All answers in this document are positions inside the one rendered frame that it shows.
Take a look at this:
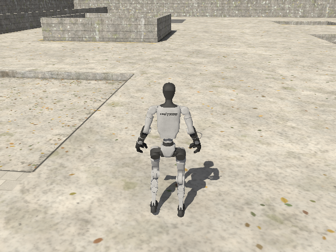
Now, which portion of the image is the robot right upper arm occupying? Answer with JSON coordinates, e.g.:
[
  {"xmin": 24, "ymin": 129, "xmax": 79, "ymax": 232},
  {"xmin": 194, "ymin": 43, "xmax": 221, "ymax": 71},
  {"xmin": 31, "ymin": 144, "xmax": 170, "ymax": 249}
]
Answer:
[{"xmin": 180, "ymin": 106, "xmax": 195, "ymax": 134}]

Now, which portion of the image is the left robot hand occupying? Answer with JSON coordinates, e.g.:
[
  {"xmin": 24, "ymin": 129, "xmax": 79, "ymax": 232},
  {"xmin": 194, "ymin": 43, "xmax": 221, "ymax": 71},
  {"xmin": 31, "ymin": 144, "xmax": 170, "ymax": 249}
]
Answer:
[{"xmin": 135, "ymin": 143, "xmax": 148, "ymax": 153}]

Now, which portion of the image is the robot left foot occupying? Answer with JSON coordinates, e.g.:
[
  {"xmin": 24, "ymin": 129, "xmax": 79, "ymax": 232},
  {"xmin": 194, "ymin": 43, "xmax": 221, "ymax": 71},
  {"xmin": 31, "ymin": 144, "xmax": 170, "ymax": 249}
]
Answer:
[{"xmin": 150, "ymin": 200, "xmax": 158, "ymax": 213}]

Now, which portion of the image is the robot foot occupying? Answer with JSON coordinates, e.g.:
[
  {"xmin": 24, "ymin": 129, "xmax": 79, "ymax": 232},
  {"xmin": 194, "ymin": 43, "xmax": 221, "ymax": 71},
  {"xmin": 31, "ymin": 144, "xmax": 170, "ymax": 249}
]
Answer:
[
  {"xmin": 177, "ymin": 204, "xmax": 185, "ymax": 217},
  {"xmin": 150, "ymin": 200, "xmax": 158, "ymax": 213}
]

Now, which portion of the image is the left robot forearm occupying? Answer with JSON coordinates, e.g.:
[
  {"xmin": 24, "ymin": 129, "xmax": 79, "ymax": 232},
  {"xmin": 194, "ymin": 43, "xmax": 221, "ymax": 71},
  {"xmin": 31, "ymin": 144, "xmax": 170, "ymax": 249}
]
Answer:
[{"xmin": 137, "ymin": 126, "xmax": 148, "ymax": 144}]

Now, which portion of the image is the right robot forearm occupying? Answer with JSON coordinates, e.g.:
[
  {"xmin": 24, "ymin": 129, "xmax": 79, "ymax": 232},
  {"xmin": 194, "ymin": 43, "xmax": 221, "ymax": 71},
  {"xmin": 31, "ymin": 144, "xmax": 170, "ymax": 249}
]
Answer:
[{"xmin": 190, "ymin": 126, "xmax": 200, "ymax": 144}]

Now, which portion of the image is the robot left upper arm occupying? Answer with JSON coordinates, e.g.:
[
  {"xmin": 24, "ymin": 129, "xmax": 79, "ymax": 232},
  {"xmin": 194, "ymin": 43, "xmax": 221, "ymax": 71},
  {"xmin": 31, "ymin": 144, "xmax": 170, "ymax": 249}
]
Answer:
[{"xmin": 143, "ymin": 106, "xmax": 158, "ymax": 134}]

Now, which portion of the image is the robot right foot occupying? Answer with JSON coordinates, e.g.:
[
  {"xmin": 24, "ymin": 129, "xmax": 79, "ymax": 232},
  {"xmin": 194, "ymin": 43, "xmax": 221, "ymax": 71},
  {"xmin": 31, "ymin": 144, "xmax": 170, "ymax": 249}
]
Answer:
[{"xmin": 177, "ymin": 204, "xmax": 185, "ymax": 217}]

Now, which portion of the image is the right robot hand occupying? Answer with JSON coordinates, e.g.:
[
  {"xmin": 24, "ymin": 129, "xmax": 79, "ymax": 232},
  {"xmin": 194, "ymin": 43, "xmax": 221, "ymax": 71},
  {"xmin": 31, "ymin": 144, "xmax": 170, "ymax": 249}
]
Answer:
[{"xmin": 189, "ymin": 143, "xmax": 201, "ymax": 153}]

